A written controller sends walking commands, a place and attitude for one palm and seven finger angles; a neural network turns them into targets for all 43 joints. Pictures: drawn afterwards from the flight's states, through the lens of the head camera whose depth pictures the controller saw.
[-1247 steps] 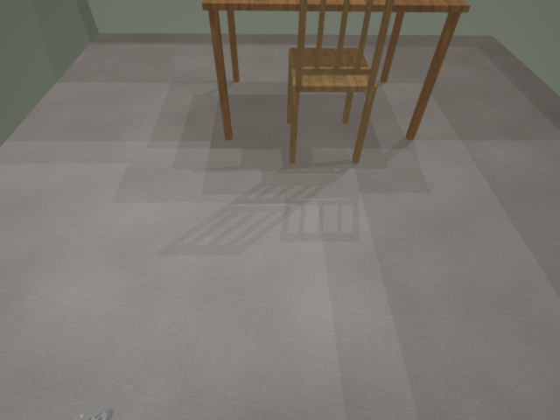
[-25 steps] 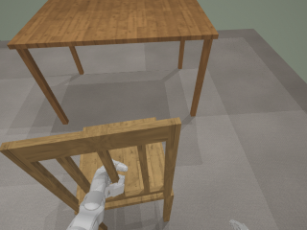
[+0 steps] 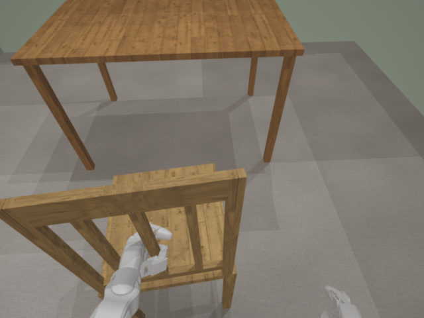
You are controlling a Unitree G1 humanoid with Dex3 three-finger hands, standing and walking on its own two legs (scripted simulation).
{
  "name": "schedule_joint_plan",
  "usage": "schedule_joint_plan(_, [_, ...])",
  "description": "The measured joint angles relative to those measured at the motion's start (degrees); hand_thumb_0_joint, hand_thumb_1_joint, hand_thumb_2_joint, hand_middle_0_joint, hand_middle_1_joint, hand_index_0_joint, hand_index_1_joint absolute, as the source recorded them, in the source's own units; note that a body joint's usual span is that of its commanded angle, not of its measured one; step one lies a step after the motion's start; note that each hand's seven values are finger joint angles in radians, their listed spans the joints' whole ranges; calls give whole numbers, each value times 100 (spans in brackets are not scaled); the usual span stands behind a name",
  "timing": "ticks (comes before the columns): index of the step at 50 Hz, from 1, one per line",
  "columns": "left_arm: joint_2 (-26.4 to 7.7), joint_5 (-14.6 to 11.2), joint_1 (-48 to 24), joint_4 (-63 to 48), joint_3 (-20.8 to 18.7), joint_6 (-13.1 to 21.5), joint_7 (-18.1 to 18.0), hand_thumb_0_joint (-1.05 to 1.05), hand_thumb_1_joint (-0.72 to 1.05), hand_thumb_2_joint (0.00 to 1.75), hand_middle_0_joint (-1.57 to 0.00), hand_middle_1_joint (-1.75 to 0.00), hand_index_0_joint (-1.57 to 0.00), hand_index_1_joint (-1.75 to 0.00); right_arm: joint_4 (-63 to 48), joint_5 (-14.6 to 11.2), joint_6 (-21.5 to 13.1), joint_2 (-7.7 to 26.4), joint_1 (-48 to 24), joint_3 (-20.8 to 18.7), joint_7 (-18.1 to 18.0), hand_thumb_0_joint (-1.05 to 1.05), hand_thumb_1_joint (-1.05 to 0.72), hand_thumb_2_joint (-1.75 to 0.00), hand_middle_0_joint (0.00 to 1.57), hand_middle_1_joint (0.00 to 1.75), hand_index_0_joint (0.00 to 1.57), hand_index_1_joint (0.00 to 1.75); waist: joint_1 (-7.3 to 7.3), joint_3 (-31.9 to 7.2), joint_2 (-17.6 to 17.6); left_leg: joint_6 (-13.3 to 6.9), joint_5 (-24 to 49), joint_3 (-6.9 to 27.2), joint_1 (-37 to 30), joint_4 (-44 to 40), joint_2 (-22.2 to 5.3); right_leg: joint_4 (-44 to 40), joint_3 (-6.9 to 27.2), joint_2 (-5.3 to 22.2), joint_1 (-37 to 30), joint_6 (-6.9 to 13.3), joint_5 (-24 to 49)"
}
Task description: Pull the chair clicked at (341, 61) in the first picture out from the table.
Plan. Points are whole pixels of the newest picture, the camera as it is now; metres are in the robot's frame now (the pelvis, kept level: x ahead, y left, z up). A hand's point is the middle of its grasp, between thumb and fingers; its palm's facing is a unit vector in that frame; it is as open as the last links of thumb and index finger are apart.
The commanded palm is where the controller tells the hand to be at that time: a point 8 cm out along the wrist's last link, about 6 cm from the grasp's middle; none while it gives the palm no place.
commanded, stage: open the thumb and straighten the fingers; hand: left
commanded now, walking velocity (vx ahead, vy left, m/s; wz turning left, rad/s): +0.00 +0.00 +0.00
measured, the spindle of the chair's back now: (152, 247) +0.27 +0.14 -0.06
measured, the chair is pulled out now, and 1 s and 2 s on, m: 0.60 0.60 0.60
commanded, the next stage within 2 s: draw the fingers out of the gap in 0.82 s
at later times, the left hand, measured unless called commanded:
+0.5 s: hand (160, 257) +0.26 +0.13 -0.07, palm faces +0.00 -0.99 -0.15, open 12.7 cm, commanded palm +0.23 +0.18 -0.05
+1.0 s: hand (155, 270) +0.23 +0.13 -0.08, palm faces +0.01 -0.99 -0.14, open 17.4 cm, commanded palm +0.20 +0.18 -0.06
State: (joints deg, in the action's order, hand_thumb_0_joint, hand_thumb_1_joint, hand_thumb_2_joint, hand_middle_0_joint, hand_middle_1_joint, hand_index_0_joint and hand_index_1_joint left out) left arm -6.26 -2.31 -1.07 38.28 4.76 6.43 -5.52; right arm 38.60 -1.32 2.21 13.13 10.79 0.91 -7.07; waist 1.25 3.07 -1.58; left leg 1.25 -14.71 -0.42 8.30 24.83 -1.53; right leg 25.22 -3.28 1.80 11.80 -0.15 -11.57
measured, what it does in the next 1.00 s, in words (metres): stands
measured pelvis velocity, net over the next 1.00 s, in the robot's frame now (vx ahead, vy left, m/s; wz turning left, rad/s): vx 0.02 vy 0.00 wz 0.04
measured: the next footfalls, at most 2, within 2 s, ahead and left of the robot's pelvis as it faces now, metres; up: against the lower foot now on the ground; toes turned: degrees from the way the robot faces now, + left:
none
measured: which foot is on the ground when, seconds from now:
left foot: down 0.00-1.00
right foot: down 0.00-1.00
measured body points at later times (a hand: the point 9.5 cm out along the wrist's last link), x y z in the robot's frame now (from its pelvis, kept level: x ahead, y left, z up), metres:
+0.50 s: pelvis +0.01 +0.00 -0.03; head +0.05 -0.02 +0.42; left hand +0.25 +0.18 -0.06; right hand +0.15 -0.26 -0.13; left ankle -0.01 +0.13 -0.74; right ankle +0.02 -0.12 -0.74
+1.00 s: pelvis +0.02 +0.00 -0.05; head +0.06 -0.02 +0.40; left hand +0.23 +0.19 -0.07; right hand +0.19 -0.24 -0.13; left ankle -0.01 +0.13 -0.74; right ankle +0.02 -0.12 -0.74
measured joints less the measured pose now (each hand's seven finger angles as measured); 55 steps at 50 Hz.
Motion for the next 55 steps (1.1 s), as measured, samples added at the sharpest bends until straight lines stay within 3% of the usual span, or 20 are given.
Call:
schedule_joint_plan(5, [-17,-11,-17,-14,-49,-42,-3,4,69,82,-24,-119,-50,-145,20,-10,48,-33,64,23,5,1,-90,-90,20,30,20,30,10,8,10,16,19,7,7,-14,-25,-32,-9,-26,0,19,26])
schedule_joint_plan(11, [-198,-188,337,-762,-143,-281,132,3,60,77,-26,-124,-50,-145,-110,-196,-236,-13,211,-2,353,1,-90,-90,20,30,20,30,189,-320,88,24,-213,48,764,583,4,621,-32,29,769,36,-249])
schedule_joint_plan(15, [-258,-209,507,-1240,-164,-452,203,2,37,65,-30,-128,-50,-145,-225,-176,-466,83,267,-50,401,1,-90,-90,20,30,20,30,219,-438,31,15,-446,41,1218,1055,-3,1048,-12,35,1212,31,-445])
schedule_joint_plan(21, [-219,-216,676,-1783,-181,-840,199,1,-12,41,-37,-127,-47,-135,-337,-133,-699,196,288,-101,347,1,-90,-90,20,30,20,30,182,-577,-79,-7,-701,37,1671,1527,26,1524,11,78,1669,3,-697])
schedule_joint_plan(29, [-111,-167,1190,-2608,6,-1229,131,0,-44,25,-30,-92,-32,-94,-512,-76,-904,169,278,-71,287,1,-90,-90,20,30,20,30,106,-760,-165,-17,-971,87,1994,1943,71,1964,-23,141,1979,-18,-999])
schedule_joint_plan(41, [-226,-109,1739,-3423,62,-1523,152,-1,-53,21,-7,-21,-7,-20,-800,-39,-989,129,224,33,193,1,-90,-90,20,30,20,30,53,-892,-177,5,-1259,221,2344,2445,78,2410,-141,169,2253,-2,-1299])
schedule_joint_plan(48, [-261,-135,1829,-3589,42,-1672,224,-1,-54,20,-2,-5,-2,-5,-848,-40,-966,165,262,55,145,1,-90,-90,20,30,20,30,68,-933,-148,4,-1320,253,2483,2598,86,2537,-167,181,2369,-4,-1357])
schedule_joint_plan(55, [-287,-95,2627,-4245,89,-1700,175,-1,-54,20,-1,-1,-1,-1,-986,-57,-972,119,408,-8,129,1,-90,-90,20,30,20,30,119,-1011,-136,-6,-1376,247,2546,2684,72,2584,-160,168,2420,-13,-1384])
